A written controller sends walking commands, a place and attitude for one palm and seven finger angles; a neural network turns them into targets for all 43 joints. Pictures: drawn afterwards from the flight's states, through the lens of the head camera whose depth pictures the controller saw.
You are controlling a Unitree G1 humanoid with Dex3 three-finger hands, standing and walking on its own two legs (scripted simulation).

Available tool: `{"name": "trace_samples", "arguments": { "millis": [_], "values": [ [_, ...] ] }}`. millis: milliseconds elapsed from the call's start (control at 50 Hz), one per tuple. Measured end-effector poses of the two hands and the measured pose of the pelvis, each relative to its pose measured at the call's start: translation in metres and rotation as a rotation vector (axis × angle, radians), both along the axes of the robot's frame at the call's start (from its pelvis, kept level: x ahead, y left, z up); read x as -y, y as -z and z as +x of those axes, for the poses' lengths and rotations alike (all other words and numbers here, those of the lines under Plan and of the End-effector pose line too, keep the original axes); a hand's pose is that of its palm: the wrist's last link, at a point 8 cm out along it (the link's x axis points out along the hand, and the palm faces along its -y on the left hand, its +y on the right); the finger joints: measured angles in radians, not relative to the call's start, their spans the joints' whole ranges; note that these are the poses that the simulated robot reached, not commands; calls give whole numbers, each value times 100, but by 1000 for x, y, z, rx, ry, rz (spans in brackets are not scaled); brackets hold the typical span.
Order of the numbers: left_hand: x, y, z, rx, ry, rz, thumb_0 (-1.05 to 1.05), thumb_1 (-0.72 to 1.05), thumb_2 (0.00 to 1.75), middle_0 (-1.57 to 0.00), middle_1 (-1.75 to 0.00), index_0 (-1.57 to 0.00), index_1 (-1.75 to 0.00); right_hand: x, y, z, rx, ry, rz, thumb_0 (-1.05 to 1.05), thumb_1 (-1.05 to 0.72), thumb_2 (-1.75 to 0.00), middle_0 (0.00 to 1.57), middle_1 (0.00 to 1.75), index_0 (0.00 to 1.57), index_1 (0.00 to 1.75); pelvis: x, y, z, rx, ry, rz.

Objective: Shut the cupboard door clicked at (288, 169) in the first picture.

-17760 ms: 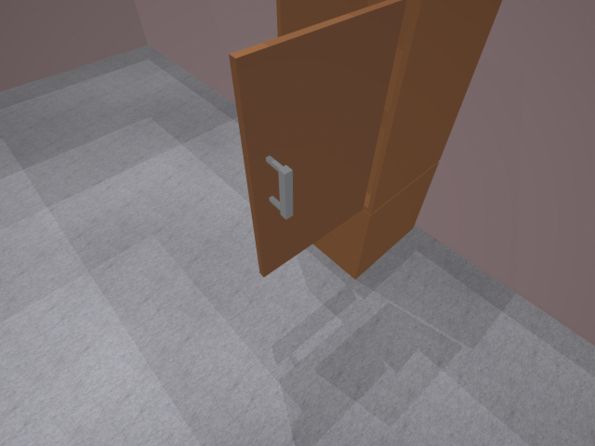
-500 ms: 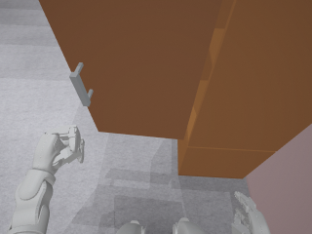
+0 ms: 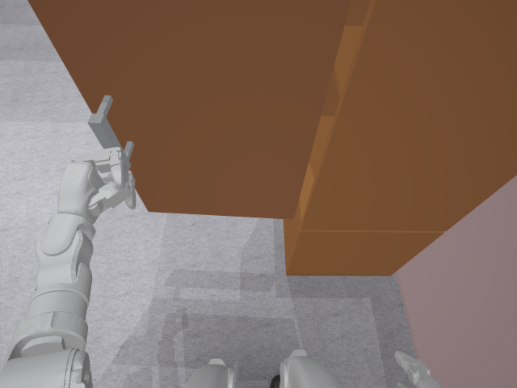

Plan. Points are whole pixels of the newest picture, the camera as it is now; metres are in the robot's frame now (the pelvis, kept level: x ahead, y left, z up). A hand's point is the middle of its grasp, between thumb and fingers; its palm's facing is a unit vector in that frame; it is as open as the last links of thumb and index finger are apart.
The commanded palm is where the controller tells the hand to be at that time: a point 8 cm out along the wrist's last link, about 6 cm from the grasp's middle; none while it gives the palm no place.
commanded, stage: bring the fist close to the handle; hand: left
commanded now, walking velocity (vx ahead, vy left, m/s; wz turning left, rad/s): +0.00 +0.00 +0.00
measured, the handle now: (115, 136) +0.51 +0.25 +0.05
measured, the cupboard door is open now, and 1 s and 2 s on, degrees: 87 81 67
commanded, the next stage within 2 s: push the door shut along its arc in 0.50 s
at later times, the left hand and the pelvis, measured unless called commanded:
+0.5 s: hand (121, 173) +0.43 +0.22 +0.05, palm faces -0.04 -1.00 -0.02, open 3.1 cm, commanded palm +0.41 +0.27 +0.05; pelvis +0.00 +0.01 +0.00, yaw -1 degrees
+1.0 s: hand (133, 152) +0.47 +0.21 +0.05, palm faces -0.14 -0.99 -0.03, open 3.1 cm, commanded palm +0.47 +0.25 +0.05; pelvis +0.00 +0.02 -0.01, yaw +0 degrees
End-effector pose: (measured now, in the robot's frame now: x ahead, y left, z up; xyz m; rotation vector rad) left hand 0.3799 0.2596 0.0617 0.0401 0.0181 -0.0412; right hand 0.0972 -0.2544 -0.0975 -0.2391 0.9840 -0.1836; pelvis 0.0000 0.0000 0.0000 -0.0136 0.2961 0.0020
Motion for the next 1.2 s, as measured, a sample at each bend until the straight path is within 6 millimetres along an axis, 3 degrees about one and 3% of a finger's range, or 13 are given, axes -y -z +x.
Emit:
{"name": "trace_samples", "arguments": {
  "millis": [180,360,680,840,960,1200],
  "values": [
    [-5,-2,35,3,5,-11,2,90,90,-130,-150,-130,-150,4,6,-31,-104,44,-12,1,-90,-90,20,30,21,30,-2,3,-2,-32,8,-5],
    [-10,7,31,-21,0,-21,2,90,90,-130,-150,-130,-150,3,2,-51,-169,82,-12,1,-90,-90,20,30,21,30,-7,-1,2,-37,22,-6],
    [-17,9,36,-11,23,-27,3,89,90,-130,-150,-130,-150,-9,-2,-25,-133,47,-26,0,-90,-90,20,30,21,30,-17,-1,5,-37,5,-24],
    [-14,7,53,-12,56,-13,2,90,90,-130,-150,-131,-150,-15,3,-23,-149,28,-28,0,-90,-90,20,30,21,30,-20,3,2,-48,-9,-31],
    [-10,6,72,-23,89,-13,2,90,90,-130,-150,-131,-150,-14,8,-39,-199,47,-36,0,-90,-90,21,30,21,30,-21,7,0,-68,-11,-36],
    [1,7,116,-42,143,-13,2,90,90,-130,-150,-130,-150,-6,9,-94,-344,127,-60,0,-90,-90,21,30,21,30,-21,14,-1,-119,3,-41]
  ]
}}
